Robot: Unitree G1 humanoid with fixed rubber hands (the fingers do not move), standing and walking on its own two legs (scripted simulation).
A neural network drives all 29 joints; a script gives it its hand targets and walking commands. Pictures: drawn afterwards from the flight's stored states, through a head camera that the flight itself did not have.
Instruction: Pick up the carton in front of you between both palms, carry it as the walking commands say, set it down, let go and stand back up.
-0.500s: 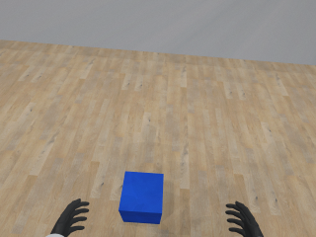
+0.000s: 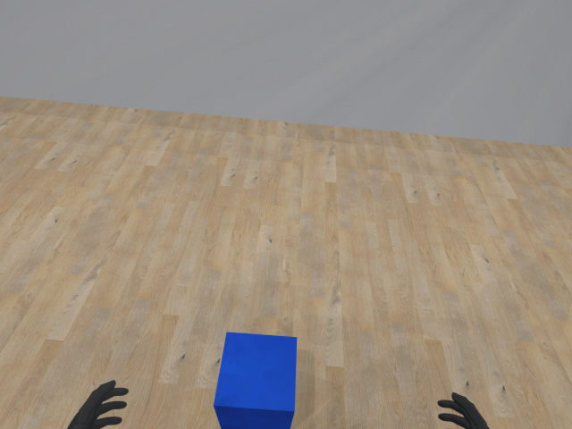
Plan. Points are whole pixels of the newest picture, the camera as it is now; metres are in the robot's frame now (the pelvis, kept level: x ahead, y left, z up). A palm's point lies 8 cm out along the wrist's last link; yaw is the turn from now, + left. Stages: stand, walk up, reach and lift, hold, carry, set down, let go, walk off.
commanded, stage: stand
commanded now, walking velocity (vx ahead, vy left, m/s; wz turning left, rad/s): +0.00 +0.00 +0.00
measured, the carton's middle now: (258, 384) +0.40 +0.06 -0.64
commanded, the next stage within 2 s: none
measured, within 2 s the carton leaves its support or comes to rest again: neither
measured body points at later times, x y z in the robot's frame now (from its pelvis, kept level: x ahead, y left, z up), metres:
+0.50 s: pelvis -0.01 +0.00 +0.00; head -0.01 +0.01 +0.45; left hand +0.11 +0.29 -0.10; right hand +0.11 -0.28 -0.10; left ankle +0.01 +0.12 -0.73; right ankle -0.07 -0.12 -0.73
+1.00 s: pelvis -0.03 +0.00 +0.01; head -0.04 +0.01 +0.46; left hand +0.07 +0.30 -0.11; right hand +0.07 -0.29 -0.11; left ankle +0.01 +0.12 -0.73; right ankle -0.07 -0.12 -0.73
